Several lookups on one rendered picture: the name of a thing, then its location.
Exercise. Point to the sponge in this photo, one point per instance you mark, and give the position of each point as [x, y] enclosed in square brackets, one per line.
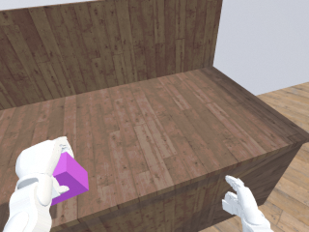
[68, 172]

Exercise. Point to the robot left forearm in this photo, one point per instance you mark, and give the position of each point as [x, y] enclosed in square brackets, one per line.
[29, 204]

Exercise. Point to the table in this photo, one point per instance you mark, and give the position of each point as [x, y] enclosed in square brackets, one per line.
[131, 84]

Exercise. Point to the robot right hand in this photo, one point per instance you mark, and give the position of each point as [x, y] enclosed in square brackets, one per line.
[235, 203]

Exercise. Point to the robot left hand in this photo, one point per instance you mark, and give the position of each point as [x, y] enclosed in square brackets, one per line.
[42, 158]

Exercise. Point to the robot right forearm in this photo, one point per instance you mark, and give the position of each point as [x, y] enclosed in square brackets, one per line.
[253, 220]

